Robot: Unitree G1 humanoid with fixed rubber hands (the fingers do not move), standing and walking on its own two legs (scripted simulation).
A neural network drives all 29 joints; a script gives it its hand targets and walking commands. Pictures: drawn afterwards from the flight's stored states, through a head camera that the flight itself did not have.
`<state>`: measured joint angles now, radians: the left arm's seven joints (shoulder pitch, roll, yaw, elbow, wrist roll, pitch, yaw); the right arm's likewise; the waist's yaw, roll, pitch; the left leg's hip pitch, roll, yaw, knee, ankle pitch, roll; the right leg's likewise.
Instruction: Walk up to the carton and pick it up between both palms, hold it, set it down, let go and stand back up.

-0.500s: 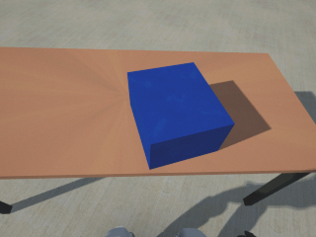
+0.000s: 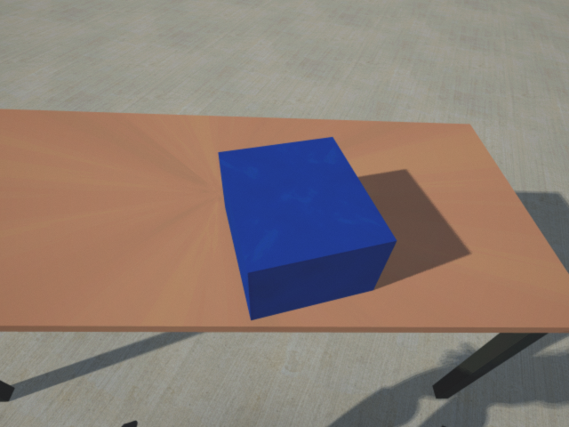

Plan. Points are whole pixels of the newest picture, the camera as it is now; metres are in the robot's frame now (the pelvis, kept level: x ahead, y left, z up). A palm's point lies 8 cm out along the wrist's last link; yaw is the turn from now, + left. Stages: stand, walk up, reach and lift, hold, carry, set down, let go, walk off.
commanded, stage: walk up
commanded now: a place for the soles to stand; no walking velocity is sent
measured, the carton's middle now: (295, 220) +0.49 -0.01 -0.04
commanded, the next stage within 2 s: none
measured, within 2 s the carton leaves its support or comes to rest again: neither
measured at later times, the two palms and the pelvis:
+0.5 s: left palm out of the picture +0.08 +0.26 -0.12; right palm out of the picture +0.07 -0.27 -0.11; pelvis +0.03 -0.01 +0.00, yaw +0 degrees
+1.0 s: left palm (152, 425) +0.15 +0.20 -0.10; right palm out of the picture +0.10 -0.34 -0.14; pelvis +0.05 -0.07 -0.02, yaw +1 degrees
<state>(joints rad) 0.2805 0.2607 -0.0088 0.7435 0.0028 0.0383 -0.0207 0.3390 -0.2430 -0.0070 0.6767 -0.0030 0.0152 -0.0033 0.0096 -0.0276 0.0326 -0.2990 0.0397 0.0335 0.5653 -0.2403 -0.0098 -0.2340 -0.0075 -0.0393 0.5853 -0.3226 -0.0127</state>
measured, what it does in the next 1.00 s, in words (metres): steps on the spot: right foot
